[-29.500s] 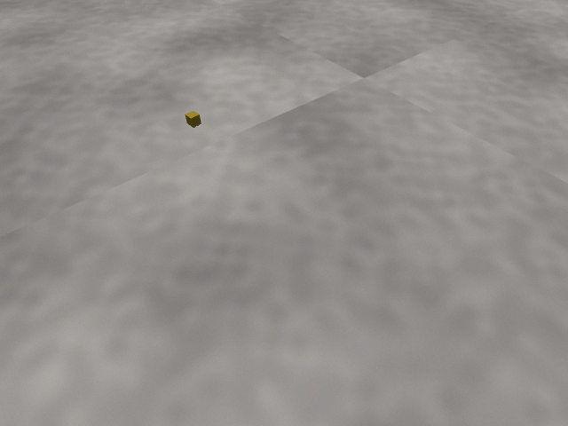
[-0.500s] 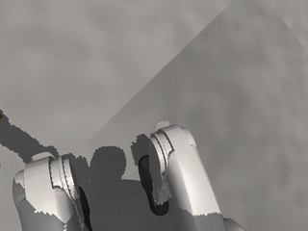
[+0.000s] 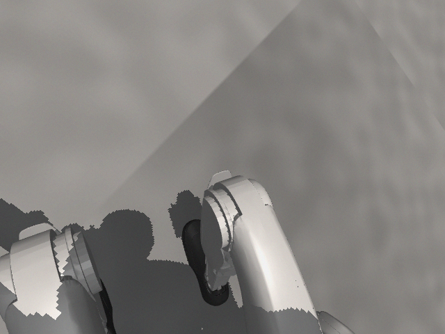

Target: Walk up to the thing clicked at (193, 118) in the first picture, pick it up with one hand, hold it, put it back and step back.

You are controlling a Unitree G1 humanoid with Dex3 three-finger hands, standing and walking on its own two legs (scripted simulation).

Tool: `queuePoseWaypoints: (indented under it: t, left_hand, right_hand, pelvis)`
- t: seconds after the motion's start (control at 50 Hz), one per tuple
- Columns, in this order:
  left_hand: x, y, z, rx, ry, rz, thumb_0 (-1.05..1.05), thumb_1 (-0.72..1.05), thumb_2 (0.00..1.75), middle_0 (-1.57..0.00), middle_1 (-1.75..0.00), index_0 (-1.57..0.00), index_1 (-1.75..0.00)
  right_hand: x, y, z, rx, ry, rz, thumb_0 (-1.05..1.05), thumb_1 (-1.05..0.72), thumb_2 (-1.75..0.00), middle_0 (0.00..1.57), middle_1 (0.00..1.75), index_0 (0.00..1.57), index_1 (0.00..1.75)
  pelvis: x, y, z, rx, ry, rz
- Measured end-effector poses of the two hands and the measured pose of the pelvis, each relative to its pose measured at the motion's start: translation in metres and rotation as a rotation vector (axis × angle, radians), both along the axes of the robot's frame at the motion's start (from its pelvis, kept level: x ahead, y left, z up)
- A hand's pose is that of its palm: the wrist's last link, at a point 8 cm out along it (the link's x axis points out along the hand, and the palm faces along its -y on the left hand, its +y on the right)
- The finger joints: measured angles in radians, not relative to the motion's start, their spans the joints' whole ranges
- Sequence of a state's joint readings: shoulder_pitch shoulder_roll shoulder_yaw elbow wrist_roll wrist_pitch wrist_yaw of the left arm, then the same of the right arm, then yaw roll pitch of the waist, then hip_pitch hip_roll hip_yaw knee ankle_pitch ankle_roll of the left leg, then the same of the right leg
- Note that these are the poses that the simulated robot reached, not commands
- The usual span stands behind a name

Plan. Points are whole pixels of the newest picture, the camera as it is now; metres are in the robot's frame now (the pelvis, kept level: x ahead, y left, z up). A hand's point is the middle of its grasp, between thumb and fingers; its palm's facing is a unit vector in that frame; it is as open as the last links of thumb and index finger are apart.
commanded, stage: rest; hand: left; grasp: from above
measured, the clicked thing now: out of the picture +0.42 +0.36 -0.27
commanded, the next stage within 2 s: open in 0.18 s
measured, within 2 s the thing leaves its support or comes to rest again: neither
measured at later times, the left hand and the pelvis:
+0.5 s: hand out of the picture +0.41 +0.35 -0.24, palm faces -0.26 -0.35 -0.90, open 8.9 cm; pelvis -0.01 +0.00 +0.00, yaw -1 degrees
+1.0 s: hand out of the picture +0.41 +0.36 -0.25, palm faces -0.27 -0.36 -0.90, open 12.5 cm; pelvis -0.01 +0.01 +0.01, yaw -2 degrees
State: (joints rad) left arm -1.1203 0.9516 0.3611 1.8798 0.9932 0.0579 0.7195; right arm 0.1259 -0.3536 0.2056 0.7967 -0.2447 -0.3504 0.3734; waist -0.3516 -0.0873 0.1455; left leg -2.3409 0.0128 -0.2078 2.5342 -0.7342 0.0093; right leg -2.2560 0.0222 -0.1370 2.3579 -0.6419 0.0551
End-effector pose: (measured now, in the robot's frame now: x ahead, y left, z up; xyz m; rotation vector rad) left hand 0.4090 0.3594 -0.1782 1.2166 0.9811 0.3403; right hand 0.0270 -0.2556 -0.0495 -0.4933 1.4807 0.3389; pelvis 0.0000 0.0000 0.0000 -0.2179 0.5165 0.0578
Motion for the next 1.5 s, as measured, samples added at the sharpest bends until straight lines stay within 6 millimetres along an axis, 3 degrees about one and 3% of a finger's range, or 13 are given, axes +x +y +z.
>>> queuePoseWaypoints:
  t: [0.34,0.46,0.64,0.9,1.14,1.5]
  left_hand:
    - [0.002,-0.002,-0.001,0.012,0.009,0.006,0.03,0.26,0.23,-1.09,-0.37,-0.85,-0.30]
    - [0.003,-0.003,-0.004,0.007,0.005,0.000,0.02,0.25,0.26,-0.94,-0.43,-0.80,-0.36]
    - [0.005,-0.004,-0.013,0.000,-0.010,0.007,0.01,0.09,0.45,-0.65,-0.57,-0.64,-0.54]
    - [0.006,0.006,-0.014,0.013,0.001,0.023,0.00,-0.19,0.70,-0.40,-0.77,-0.41,-0.75]
    - [0.002,0.004,-0.011,0.010,0.015,0.005,0.00,-0.36,0.86,-0.24,-0.92,-0.25,-0.91]
    - [0.009,0.000,-0.006,0.000,-0.036,-0.004,0.00,-0.43,0.95,-0.14,-0.98,-0.15,-0.96]
  right_hand:
    - [-0.012,0.009,0.004,0.037,-0.018,0.031,0.00,-0.92,-0.90,0.19,0.29,0.20,0.30]
    - [-0.017,0.011,0.009,0.034,-0.012,0.036,0.00,-0.91,-0.90,0.19,0.29,0.20,0.30]
    - [-0.019,0.013,0.019,0.016,0.008,0.039,0.00,-0.91,-0.90,0.19,0.29,0.20,0.30]
    - [-0.010,0.014,0.027,0.004,-0.003,0.045,0.00,-0.91,-0.90,0.19,0.29,0.20,0.30]
    - [-0.003,0.014,0.023,0.021,-0.028,0.053,0.00,-0.90,-0.90,0.19,0.30,0.20,0.30]
    - [-0.021,0.008,0.031,-0.004,0.004,0.010,0.00,-0.90,-0.90,0.19,0.29,0.20,0.30]
  pelvis:
    - [-0.007,0.001,-0.001,-0.015,-0.043,-0.008]
    - [-0.010,0.001,0.001,-0.020,-0.053,-0.010]
    - [-0.009,0.002,0.004,-0.032,-0.051,-0.013]
    - [-0.006,0.006,0.007,-0.046,-0.034,-0.010]
    - [-0.008,0.004,0.009,-0.038,-0.035,-0.006]
    - [-0.010,0.002,0.012,-0.033,-0.034,-0.010]
